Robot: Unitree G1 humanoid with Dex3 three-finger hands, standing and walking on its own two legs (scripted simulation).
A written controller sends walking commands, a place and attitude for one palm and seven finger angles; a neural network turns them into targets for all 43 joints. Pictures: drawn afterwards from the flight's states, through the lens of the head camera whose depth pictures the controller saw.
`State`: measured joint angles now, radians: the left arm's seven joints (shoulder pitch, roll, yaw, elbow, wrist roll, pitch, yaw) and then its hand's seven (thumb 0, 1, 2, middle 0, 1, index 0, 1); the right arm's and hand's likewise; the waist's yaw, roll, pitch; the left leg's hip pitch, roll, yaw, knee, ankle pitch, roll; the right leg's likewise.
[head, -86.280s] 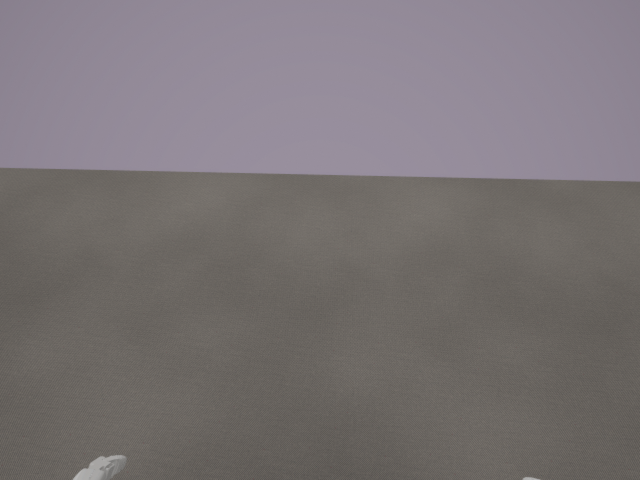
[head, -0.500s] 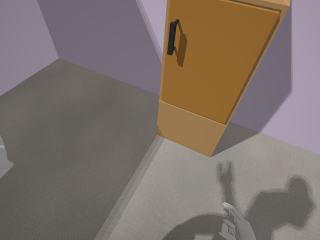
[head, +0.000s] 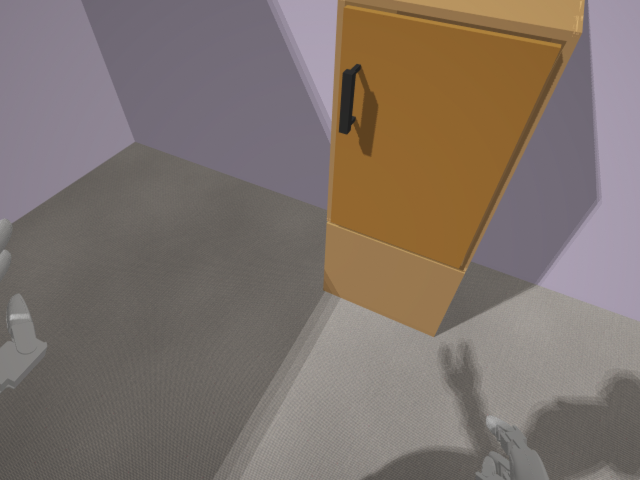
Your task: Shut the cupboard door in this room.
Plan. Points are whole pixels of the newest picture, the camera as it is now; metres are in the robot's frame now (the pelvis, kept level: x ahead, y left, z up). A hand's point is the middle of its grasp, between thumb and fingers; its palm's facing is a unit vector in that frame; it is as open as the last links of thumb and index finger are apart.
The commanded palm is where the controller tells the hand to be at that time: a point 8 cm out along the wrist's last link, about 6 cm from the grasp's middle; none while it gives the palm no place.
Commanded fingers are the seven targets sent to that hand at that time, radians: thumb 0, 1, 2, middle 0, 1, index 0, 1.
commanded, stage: let the arm hang, fingers relaxed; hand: left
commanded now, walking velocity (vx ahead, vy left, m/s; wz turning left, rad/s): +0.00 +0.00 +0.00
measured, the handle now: (350, 99) +0.86 -0.03 +0.06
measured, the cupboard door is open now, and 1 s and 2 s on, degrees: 0 0 0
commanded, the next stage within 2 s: look to check the result in 1.14 s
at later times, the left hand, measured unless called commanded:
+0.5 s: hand out of the picture -0.04 +0.21 -0.17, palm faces +0.04 -0.98 -0.19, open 7.1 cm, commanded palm none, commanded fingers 0.00 0.90 0.90 -0.20 -0.30 -0.20 -0.30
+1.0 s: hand out of the picture -0.03 +0.20 -0.17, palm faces +0.02 -0.99 -0.17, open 7.4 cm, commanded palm none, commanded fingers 0.00 0.90 0.90 -0.20 -0.30 -0.20 -0.30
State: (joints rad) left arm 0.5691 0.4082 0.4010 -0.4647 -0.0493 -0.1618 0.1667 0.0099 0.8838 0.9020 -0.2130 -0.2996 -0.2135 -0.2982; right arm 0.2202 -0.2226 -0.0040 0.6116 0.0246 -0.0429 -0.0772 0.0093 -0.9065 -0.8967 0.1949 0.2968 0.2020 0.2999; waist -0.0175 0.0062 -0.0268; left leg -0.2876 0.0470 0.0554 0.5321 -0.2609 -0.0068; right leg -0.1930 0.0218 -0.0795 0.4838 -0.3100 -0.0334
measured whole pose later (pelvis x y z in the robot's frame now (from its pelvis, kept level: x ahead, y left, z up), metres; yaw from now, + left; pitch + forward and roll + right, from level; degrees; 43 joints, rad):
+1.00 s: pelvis -0.02 +0.04 +0.01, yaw -1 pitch -2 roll +0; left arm 0.31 0.13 0.01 1.14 0.02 0.00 0.03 0.00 0.90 0.90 -0.20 -0.30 -0.20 -0.30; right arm 0.31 -0.14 0.00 1.12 -0.01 0.00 -0.02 0.00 -0.91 -0.90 0.20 0.30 0.20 0.30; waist -0.01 0.00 0.01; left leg -0.19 -0.02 0.10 0.38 -0.16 0.05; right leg -0.14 -0.04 -0.05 0.40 -0.23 0.02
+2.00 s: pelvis +0.01 +0.01 +0.01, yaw +0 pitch -1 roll +0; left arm 0.17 0.26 0.02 1.13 0.02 -0.02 0.01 0.00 0.90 0.90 -0.20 -0.30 -0.20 -0.30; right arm 0.15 -0.27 0.00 1.12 -0.01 -0.01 -0.01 0.00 -0.91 -0.90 0.20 0.30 0.20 0.30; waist -0.01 0.01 0.03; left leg -0.13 0.01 0.07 0.32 -0.18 0.01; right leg -0.05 -0.01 -0.07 0.31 -0.24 -0.02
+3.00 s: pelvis +0.03 +0.00 +0.01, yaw +0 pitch -1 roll +0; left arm 0.21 0.24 0.02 1.14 0.01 -0.02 0.02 0.00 0.90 0.90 -0.20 -0.30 -0.20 -0.30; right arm 0.19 -0.25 0.00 1.13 -0.01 0.00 -0.02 0.00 -0.91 -0.90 0.20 0.30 0.20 0.30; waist -0.01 0.01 0.04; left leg -0.11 0.03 0.06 0.33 -0.20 -0.01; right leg -0.02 0.02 -0.07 0.29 -0.25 -0.04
